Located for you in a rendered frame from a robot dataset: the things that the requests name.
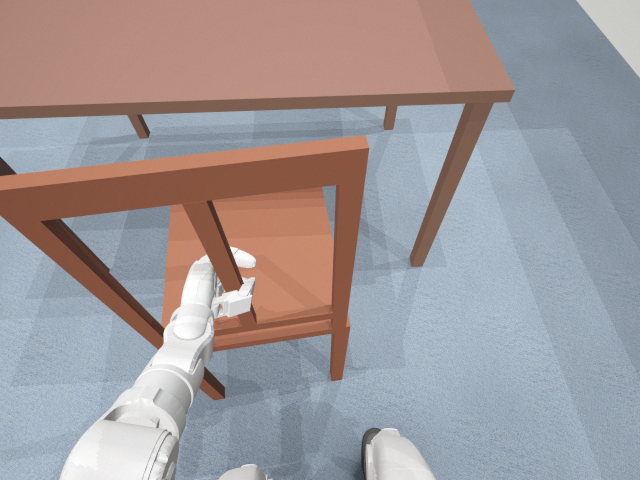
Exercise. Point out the table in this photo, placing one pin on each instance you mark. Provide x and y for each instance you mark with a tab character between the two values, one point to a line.
76	58

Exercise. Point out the robot left upper arm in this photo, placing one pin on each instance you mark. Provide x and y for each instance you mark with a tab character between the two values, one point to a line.
121	451

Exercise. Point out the robot right shin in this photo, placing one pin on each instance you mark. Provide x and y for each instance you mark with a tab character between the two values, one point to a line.
387	431

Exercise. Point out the robot left forearm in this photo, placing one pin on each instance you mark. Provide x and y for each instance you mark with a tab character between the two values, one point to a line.
166	388

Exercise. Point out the robot right foot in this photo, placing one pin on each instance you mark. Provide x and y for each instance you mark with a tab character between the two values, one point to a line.
368	436

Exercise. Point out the chair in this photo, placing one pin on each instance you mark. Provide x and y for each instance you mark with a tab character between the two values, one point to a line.
266	201

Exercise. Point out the robot left hand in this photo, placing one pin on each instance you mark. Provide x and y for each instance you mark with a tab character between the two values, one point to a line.
202	285

